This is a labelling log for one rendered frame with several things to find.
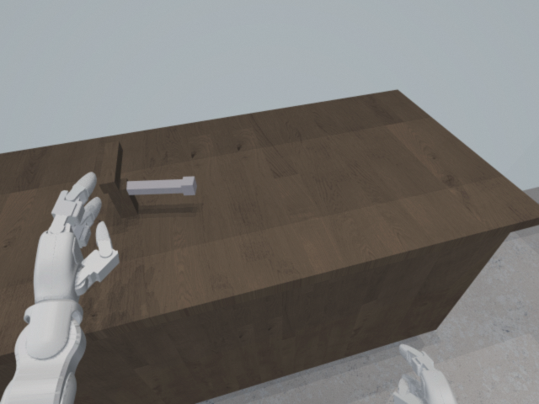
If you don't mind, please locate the right robot hand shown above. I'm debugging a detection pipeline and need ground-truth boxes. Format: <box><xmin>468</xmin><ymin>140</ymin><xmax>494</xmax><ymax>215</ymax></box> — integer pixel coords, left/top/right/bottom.
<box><xmin>393</xmin><ymin>344</ymin><xmax>457</xmax><ymax>404</ymax></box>

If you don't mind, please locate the left robot forearm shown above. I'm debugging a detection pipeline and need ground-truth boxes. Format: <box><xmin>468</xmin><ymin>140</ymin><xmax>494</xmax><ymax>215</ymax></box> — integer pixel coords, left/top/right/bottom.
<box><xmin>0</xmin><ymin>299</ymin><xmax>86</xmax><ymax>404</ymax></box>

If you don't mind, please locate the left robot hand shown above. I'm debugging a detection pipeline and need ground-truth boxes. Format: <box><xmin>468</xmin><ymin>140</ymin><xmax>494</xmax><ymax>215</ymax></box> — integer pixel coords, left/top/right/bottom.
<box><xmin>34</xmin><ymin>172</ymin><xmax>120</xmax><ymax>304</ymax></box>

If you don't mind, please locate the counter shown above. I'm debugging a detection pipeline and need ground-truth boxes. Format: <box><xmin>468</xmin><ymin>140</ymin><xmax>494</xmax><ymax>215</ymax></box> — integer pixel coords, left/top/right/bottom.
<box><xmin>0</xmin><ymin>90</ymin><xmax>539</xmax><ymax>404</ymax></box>

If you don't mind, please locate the tap lever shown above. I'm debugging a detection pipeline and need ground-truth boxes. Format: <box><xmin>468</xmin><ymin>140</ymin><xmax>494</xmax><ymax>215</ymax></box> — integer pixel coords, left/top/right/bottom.
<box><xmin>126</xmin><ymin>176</ymin><xmax>197</xmax><ymax>195</ymax></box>

